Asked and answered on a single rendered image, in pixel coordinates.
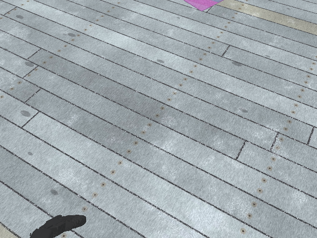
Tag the left robot hand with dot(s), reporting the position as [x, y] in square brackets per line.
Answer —
[58, 225]

